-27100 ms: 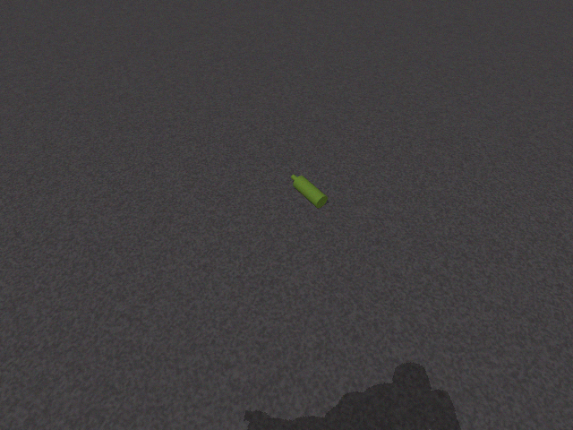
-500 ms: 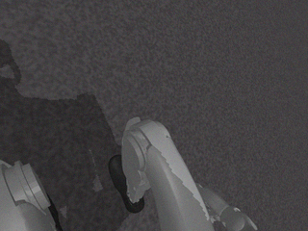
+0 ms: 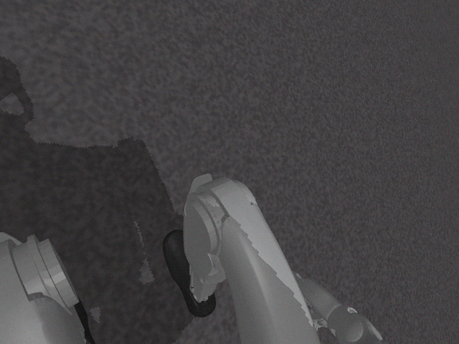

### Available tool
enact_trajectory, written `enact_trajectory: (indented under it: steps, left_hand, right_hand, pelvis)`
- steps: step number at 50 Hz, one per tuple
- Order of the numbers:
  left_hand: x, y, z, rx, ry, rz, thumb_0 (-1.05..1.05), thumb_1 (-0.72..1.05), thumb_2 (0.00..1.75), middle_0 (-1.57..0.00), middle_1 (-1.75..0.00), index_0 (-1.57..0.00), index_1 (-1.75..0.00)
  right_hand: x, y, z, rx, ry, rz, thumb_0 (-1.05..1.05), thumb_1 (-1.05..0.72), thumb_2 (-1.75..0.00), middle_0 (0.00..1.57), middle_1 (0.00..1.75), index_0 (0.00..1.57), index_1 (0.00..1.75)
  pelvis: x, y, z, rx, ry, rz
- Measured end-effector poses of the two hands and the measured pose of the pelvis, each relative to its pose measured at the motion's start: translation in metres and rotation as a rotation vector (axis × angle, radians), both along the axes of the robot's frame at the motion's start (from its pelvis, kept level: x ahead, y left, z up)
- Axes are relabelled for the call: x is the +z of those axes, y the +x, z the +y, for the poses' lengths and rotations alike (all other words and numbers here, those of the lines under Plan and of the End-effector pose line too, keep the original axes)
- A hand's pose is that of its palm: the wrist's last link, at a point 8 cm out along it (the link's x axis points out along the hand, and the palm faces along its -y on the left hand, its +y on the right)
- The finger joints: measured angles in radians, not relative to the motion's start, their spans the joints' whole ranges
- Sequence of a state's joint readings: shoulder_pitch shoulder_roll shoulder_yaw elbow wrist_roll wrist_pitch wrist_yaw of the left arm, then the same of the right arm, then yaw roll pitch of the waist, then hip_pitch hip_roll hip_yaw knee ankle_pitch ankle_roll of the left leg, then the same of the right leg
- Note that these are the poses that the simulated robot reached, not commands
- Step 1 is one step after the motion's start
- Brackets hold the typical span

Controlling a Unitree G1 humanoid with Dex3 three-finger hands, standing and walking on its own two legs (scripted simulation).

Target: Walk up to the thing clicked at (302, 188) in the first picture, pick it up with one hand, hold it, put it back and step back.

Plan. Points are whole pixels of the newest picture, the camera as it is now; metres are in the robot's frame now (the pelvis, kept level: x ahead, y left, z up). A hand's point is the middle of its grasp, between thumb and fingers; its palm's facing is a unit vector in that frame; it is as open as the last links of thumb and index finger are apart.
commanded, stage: close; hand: left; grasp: from above
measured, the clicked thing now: out of the picture +0.44 +0.40 -0.27
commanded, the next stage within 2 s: settle in 0.46 s
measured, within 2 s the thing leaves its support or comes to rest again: leaves its support in 0.90 s
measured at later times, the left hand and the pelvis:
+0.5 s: hand out of the picture +0.43 +0.38 -0.23, palm faces -0.43 -0.14 -0.89, open 10.1 cm; pelvis +0.00 +0.00 +0.00, yaw +0 degrees
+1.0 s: hand out of the picture +0.43 +0.39 -0.20, palm faces -0.41 -0.12 -0.91, open 9.9 cm; pelvis +0.00 +0.00 +0.01, yaw +1 degrees
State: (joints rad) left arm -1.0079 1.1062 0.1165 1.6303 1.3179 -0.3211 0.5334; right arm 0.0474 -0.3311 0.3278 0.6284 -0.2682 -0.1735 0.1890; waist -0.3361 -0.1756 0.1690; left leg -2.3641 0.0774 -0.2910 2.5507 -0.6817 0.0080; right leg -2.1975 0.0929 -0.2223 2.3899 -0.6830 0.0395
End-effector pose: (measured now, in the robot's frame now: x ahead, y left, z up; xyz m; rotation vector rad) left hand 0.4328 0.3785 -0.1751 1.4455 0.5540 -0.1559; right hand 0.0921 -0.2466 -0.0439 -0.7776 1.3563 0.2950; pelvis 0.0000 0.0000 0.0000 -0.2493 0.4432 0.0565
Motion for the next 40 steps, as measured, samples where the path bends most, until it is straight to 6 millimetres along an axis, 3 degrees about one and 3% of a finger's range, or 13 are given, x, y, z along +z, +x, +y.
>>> enact_trajectory:
  steps: [40]
  left_hand:
    - [0.0078,0.0048,0.0044,0.042,0.002,0.011,0.01,0.05,0.44,-0.63,-0.65,-0.67,-0.58]
  right_hand:
    - [0.0009,-0.0028,-0.0019,-0.024,-0.001,0.003,0.01,-0.90,-0.90,0.21,0.30,0.20,0.29]
  pelvis:
    - [0.0027,0.0008,-0.0003,0.003,0.003,0.014]
